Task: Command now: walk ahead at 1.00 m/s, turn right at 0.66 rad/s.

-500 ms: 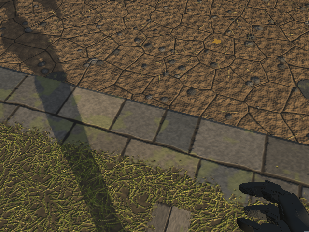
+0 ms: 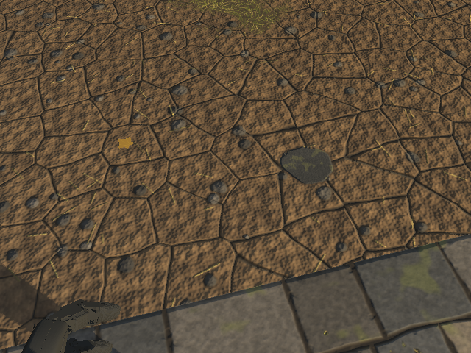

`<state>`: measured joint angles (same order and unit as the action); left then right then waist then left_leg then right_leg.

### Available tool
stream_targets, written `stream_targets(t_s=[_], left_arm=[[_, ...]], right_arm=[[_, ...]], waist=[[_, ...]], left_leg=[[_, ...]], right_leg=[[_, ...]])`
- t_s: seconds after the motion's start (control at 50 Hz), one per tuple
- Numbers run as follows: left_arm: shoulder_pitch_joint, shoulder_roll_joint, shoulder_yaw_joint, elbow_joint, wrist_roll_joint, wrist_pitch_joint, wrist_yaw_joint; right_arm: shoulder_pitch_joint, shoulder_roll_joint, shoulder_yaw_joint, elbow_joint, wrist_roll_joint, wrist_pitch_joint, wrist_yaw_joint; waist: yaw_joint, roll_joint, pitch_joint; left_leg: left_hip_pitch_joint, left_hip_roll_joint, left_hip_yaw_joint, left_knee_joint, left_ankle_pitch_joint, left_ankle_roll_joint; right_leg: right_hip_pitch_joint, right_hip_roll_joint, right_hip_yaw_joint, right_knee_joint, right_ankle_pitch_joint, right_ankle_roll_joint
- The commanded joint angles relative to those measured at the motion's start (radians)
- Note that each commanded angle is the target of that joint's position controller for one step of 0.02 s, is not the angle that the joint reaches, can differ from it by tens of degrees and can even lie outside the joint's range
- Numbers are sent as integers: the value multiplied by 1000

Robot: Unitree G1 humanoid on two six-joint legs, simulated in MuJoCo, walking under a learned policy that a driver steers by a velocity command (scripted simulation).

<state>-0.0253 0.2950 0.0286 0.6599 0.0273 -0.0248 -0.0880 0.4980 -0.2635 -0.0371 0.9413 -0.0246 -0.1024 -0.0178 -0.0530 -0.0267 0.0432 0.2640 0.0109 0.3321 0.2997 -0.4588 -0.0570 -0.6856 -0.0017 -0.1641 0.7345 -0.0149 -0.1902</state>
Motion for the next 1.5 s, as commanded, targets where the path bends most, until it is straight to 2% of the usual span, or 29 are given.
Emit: stream_targets(t_s=[0.02,0.04,0.06,0.08,0.12,0.18,0.26,0.42,0.5,0.52,0.54,0.56,0.6,0.64,0.72,0.84,0.92,0.94,0.96,0.98,1.02,1.08,1.26,1.34,1.38,1.4,1.42,1.46,1.5], left_arm=[[565,141,63,130,7,-4,34],[560,195,88,159,6,3,59],[443,304,103,116,29,7,65],[469,277,108,92,5,14,70],[389,178,85,114,2,-2,83],[342,86,49,130,-10,-55,88],[428,85,49,171,-15,-99,63],[468,129,31,201,-9,-119,109],[277,230,65,147,31,-50,148],[243,82,26,121,43,-70,122],[307,8,3,24,-10,-92,100],[264,54,-15,-2,6,-119,97],[216,81,-16,-4,20,-130,86],[215,59,-29,-19,56,-82,80],[22,43,-51,-115,36,-49,64],[-108,22,-58,-157,12,-65,62],[264,149,6,-55,2,-77,98],[483,197,31,-5,13,-76,119],[539,291,60,15,58,-78,119],[498,260,69,23,31,-68,96],[367,105,45,32,20,-70,81],[428,37,23,122,17,-85,82],[499,131,35,199,-33,-121,64],[555,205,43,244,-14,-93,87],[528,170,30,227,-8,-73,99],[652,-21,-9,182,-34,-75,86],[576,96,16,171,-44,-77,94],[401,87,14,136,-37,-75,87],[435,49,11,161,-16,-41,67]], right_arm=[[-179,-251,-49,-124,-15,21,-15],[-152,-182,-39,-115,-23,25,0],[-3,-50,-3,-196,-1,13,11],[-129,-117,-4,-243,7,-11,11],[-204,-133,-2,-235,8,-20,13],[-161,-74,13,-200,-18,37,34],[-337,-50,17,-238,12,60,55],[-428,-71,16,-236,15,38,81],[179,-212,-55,-69,13,58,53],[180,-235,-67,-41,18,71,39],[45,-299,-84,-78,1,82,36],[-2,-250,-83,-118,5,79,37],[-54,-160,-65,-106,7,71,33],[-86,-148,-51,-111,16,46,22],[-76,-176,-60,-129,25,15,28],[27,-180,-72,-101,36,13,29],[-52,-268,-86,-104,5,6,16],[-107,-218,-74,-125,-7,0,15],[34,-49,-34,-161,39,-4,20],[37,-90,-19,-156,35,-2,19],[-195,-132,-20,-184,3,6,27],[-267,-74,0,-235,-20,29,57],[-573,-48,53,-366,-8,26,97],[-426,-127,21,-318,-29,27,58],[-49,-221,-26,-210,-45,30,23],[-27,-313,-56,-212,-76,24,13],[-26,-264,-54,-225,-35,32,21],[-162,-158,-36,-188,-25,14,23],[-188,-105,-24,-163,-18,-3,21]], waist=[[349,120,-186],[294,-19,-155],[89,-257,-256],[179,-114,-343],[97,76,-54],[-1,107,9],[59,52,104],[61,-52,5],[-280,-76,-214],[-200,131,-159],[-47,382,-240],[-66,149,-226],[25,-88,-45],[91,-88,20],[50,3,96],[-72,83,12],[140,117,-214],[247,96,-312],[146,-236,-459],[140,-282,-475],[133,12,-166],[69,-28,-51],[61,-17,91],[-26,-91,-81],[-188,-59,-272],[-60,255,-435],[-107,154,-501],[-35,56,-138],[43,69,-53]], left_leg=[[-356,245,-82,599,1391,123],[-580,106,-94,984,553,114],[-944,-2,-207,1343,-65,75],[-1059,-1,-363,1360,50,82],[-1062,96,-361,1199,169,92],[-864,166,-388,1018,177,72],[-972,159,-332,752,383,97],[-776,-55,-155,312,657,204],[-246,-99,-258,264,341,311],[-76,7,-405,375,287,346],[143,199,-1016,164,122,565],[92,241,-1156,-27,10,543],[-238,185,-996,-97,67,443],[-458,95,-859,-118,163,411],[-688,-11,-716,-188,360,376],[-387,12,-669,-106,784,273],[-256,41,-630,367,1162,204],[-427,12,-599,646,974,199],[-769,-129,-496,1044,213,156],[-943,-129,-483,1160,34,164],[-1003,-25,-464,1084,188,166],[-970,14,-472,972,152,156],[-734,25,-255,353,572,158],[-530,-90,-209,294,374,216],[-45,47,-383,286,198,248],[253,406,-905,222,-52,340],[214,434,-1151,41,-158,340],[-134,335,-808,-32,42,281],[-348,272,-614,-100,173,235]], right_leg=[[733,102,65,-75,-125,-67],[869,18,206,-99,-223,-82],[1093,-245,693,-168,-136,-204],[1090,-285,905,-415,-393,-237],[755,-259,751,-519,-407,-154],[440,-159,523,-576,-293,-99],[463,-77,255,-653,57,7],[816,-125,-8,-588,948,169],[675,-144,-24,356,1091,178],[307,10,19,735,-49,156],[-149,134,168,1018,-504,215],[-209,59,287,937,-396,177],[-98,-33,275,700,-289,167],[-7,-78,259,588,-313,205],[106,-101,164,204,-129,253],[213,-26,126,-188,176,194],[595,22,136,-245,-48,123],[841,-88,234,-169,-226,100],[1134,-397,768,-249,-484,-29],[1133,-428,1096,-416,-633,-83],[830,-320,764,-454,-516,-43],[625,-229,546,-507,-286,-3],[472,-162,188,-778,237,34],[738,-200,119,-381,948,73],[462,-151,126,194,635,90],[90,8,148,645,-401,108],[-12,24,252,765,-423,79],[-60,-76,241,641,-235,78],[47,-115,246,579,-227,95]])
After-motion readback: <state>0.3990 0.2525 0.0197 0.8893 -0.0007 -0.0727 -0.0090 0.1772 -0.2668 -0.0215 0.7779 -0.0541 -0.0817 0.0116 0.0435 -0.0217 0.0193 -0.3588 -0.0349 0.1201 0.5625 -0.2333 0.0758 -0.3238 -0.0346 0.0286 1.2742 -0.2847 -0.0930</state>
